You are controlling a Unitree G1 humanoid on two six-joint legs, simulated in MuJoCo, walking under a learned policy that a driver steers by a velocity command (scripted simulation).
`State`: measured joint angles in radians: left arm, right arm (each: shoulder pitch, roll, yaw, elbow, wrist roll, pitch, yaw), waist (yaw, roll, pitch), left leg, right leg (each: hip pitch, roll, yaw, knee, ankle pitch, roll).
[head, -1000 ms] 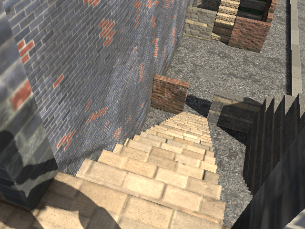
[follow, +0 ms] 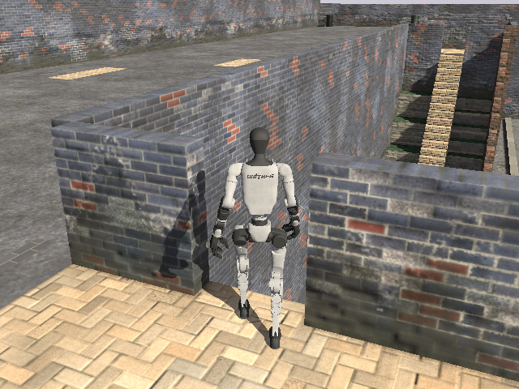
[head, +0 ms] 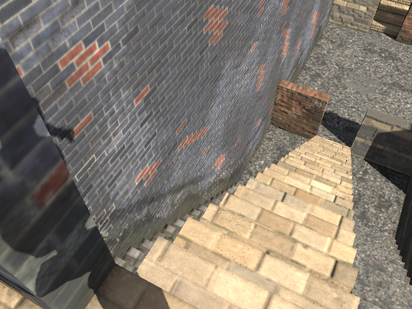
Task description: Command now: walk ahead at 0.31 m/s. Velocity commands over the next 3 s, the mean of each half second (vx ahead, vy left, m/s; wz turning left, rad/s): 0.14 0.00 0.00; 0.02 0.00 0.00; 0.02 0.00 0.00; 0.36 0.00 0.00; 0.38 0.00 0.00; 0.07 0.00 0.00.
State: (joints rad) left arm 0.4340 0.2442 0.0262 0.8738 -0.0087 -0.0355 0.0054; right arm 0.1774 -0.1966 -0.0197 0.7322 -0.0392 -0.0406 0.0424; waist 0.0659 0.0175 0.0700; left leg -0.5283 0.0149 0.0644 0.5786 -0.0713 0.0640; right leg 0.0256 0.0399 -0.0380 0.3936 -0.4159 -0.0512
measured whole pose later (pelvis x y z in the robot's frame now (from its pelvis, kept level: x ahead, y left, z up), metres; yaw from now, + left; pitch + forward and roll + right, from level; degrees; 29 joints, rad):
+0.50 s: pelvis +0.09 -0.01 +0.01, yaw +0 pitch -1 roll +1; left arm 0.28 0.14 -0.01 0.93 0.01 0.01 0.01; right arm 0.32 -0.19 0.01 0.93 0.01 0.03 -0.03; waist -0.02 0.04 -0.01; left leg -0.23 -0.01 0.07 0.36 -0.12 0.02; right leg -0.24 0.02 0.00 0.41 -0.17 -0.03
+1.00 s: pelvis +0.14 -0.02 +0.02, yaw +0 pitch +0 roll +0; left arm 0.34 0.17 0.03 1.08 -0.03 -0.01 0.05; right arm 0.27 -0.19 0.01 1.05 0.01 0.04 -0.07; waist 0.00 0.01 0.02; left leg -0.13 0.02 0.05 0.29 -0.16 0.00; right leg -0.10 0.06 0.00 0.27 -0.16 -0.06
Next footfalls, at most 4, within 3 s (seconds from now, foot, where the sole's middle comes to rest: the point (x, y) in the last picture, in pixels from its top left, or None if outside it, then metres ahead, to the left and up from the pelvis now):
0.02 left None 0.18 0.10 -0.77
0.38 right None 0.16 -0.11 -0.77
1.86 right None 0.27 -0.13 -0.77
2.40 left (227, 303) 0.52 0.00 -0.98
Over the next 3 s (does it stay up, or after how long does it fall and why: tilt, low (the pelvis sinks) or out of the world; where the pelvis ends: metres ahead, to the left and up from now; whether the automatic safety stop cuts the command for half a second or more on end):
stays up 0.56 -0.16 -0.42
